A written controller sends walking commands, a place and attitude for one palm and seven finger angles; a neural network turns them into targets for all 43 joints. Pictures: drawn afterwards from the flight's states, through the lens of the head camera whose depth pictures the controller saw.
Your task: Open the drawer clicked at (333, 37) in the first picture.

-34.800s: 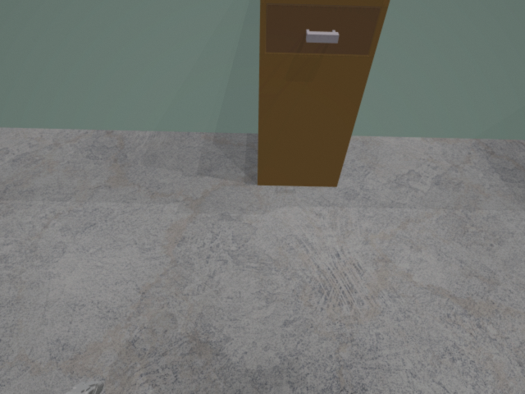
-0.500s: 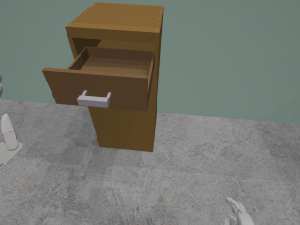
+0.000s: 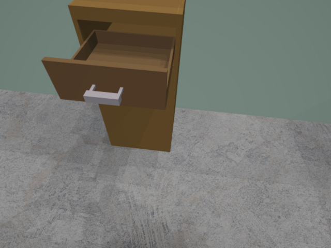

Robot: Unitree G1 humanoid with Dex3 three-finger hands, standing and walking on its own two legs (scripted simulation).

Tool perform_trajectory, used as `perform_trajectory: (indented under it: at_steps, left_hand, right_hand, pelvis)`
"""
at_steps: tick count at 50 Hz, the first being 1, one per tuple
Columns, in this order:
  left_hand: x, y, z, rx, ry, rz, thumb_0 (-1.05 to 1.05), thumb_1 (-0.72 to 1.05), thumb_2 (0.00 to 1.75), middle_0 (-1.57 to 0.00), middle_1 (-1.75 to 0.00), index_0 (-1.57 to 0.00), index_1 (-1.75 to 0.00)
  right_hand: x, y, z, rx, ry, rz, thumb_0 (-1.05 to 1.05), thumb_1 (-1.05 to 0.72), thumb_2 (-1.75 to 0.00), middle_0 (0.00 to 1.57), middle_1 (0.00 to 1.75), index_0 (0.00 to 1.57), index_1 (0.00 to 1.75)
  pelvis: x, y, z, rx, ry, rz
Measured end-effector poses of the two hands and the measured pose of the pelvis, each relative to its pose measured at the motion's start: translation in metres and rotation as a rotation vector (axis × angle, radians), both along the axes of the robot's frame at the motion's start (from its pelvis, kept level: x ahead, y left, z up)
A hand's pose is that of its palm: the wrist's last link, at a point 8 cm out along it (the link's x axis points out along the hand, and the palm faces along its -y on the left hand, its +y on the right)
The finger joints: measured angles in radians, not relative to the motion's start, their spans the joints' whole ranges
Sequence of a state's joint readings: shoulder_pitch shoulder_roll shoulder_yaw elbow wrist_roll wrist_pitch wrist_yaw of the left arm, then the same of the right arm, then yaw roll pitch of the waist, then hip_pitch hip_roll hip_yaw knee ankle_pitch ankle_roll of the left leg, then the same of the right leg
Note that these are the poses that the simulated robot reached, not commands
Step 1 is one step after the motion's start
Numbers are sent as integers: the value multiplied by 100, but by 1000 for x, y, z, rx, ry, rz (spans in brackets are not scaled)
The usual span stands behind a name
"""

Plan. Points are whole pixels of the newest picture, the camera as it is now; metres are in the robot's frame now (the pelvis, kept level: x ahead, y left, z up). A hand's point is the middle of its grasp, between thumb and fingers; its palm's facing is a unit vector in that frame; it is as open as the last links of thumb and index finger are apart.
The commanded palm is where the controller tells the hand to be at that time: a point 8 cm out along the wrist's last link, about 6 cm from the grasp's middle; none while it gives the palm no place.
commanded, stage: let the arm hang, fingers relaxed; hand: left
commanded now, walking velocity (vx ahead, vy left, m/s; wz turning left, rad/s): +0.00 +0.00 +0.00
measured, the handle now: (105, 93) +0.55 +0.21 +0.04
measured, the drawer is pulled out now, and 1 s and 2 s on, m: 0.29 0.29 0.29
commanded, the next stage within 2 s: look to check the result in 0.80 s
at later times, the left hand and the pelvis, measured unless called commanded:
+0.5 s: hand out of the picture -0.01 +0.18 -0.16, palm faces +0.03 -0.97 -0.22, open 7.4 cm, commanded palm none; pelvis +0.00 +0.00 +0.01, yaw -1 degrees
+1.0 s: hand out of the picture +0.03 +0.18 -0.16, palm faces +0.02 -0.98 -0.22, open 7.4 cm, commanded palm none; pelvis +0.02 +0.00 +0.02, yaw -1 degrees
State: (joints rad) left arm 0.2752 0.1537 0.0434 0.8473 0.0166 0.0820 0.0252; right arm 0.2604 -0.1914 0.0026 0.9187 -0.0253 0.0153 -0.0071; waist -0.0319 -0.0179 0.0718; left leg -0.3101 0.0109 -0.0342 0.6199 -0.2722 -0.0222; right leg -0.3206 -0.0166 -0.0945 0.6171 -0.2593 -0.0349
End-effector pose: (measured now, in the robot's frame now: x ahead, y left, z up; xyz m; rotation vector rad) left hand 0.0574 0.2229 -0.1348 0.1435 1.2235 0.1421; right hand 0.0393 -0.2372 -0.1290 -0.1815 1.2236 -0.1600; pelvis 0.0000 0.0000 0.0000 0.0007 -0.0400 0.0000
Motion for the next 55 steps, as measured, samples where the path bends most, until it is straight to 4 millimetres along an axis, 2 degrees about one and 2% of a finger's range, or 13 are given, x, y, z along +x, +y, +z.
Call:
perform_trajectory:
  at_steps: [4,8,11,14,19,30,35,42,55]
  left_hand:
    - [-56,13,-2,10,155,50,-2,101,90,-21,-30,-21,-30]
    - [-99,22,6,35,277,80,-1,97,90,-20,-30,-21,-30]
    - [-118,25,12,50,338,88,0,95,90,-20,-30,-21,-30]
    - [-124,25,15,57,363,89,0,93,90,-20,-30,-20,-30]
    - [-111,21,15,55,330,79,1,92,90,-20,-30,-20,-30]
    - [-40,0,8,8,157,22,1,91,90,-20,-30,-20,-30]
    - [-24,3,8,20,131,12,1,93,90,-20,-30,-21,-30]
    - [-20,6,10,28,139,15,1,92,90,-20,-30,-20,-30]
    - [-33,-1,11,23,206,30,1,91,90,-20,-30,-20,-30]
  right_hand:
    - [-46,5,2,3,179,-4,1,-91,-90,20,30,20,30]
    - [-74,12,2,22,272,-28,1,-91,-90,20,30,20,30]
    - [-83,17,0,38,296,-44,1,-91,-90,20,30,20,30]
    - [-86,24,-3,58,296,-54,1,-91,-90,20,30,20,30]
    - [-78,33,-8,89,268,-61,0,-91,-90,20,30,20,30]
    - [-52,41,-9,106,186,-75,0,-91,-90,20,30,20,30]
    - [-50,36,-7,94,189,-85,1,-91,-90,20,30,20,30]
    - [-51,30,-6,82,210,-89,0,-91,-90,20,30,20,30]
    - [-39,25,-7,83,219,-78,0,-91,-90,20,30,19,30]
  pelvis:
    - [0,-2,7,-12,10,8]
    - [1,0,11,-12,13,8]
    - [1,1,12,-11,12,3]
    - [1,3,13,-8,12,-1]
    - [2,4,13,-3,12,-9]
    - [8,3,14,1,8,-21]
    - [12,1,15,1,8,-22]
    - [17,0,16,1,5,-20]
    - [24,-4,17,2,8,-22]
